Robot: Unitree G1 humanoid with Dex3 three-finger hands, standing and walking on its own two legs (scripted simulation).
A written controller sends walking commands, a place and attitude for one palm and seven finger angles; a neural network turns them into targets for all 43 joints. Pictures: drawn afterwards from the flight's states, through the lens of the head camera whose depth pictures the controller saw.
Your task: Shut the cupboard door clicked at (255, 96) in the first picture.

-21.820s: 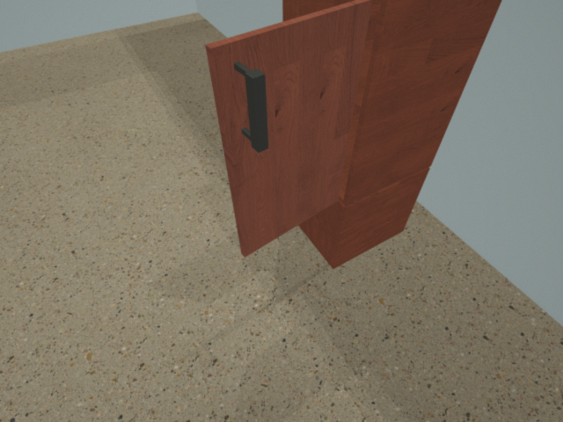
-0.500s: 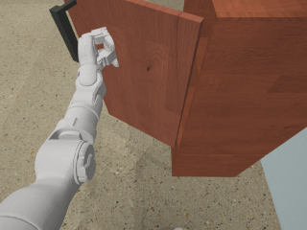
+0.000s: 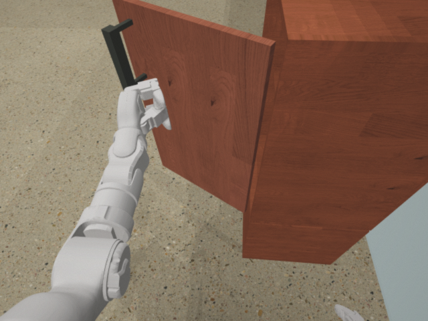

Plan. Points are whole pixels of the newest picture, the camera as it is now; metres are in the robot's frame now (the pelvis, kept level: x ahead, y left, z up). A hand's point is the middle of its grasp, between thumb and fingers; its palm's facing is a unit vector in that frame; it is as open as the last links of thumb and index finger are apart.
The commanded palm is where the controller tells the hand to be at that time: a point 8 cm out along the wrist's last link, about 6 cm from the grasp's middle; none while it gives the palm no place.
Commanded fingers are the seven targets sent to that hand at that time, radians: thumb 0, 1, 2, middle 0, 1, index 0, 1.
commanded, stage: pull the fist back off the door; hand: left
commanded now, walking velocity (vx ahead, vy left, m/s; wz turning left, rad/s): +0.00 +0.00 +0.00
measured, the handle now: (128, 57) +0.64 +0.19 +0.15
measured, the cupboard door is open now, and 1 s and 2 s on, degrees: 60 60 60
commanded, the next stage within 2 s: draw the hand back to the body in 0.10 s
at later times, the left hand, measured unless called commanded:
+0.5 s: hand (134, 126) +0.42 +0.13 +0.15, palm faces +0.05 -1.00 +0.00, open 3.1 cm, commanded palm +0.37 +0.18 +0.16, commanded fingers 0.00 0.90 0.90 -1.30 -1.50 -1.30 -1.50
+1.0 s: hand (55, 196) +0.28 +0.22 +0.15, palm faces +0.22 -0.95 -0.23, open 3.3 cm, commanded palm +0.24 +0.27 +0.18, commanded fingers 0.00 0.90 0.90 -0.75 -0.90 -0.75 -0.90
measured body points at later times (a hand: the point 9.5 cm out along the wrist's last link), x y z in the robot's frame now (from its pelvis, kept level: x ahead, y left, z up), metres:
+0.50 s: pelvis +0.02 +0.01 +0.01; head +0.02 -0.02 +0.46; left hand +0.41 +0.19 +0.16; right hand +0.10 -0.24 -0.12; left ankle -0.01 +0.10 -0.73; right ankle +0.01 -0.05 -0.73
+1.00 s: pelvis +0.01 +0.03 +0.01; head +0.00 +0.01 +0.46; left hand +0.26 +0.27 +0.17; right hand +0.22 -0.16 -0.07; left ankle -0.01 +0.10 -0.73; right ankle +0.01 -0.05 -0.73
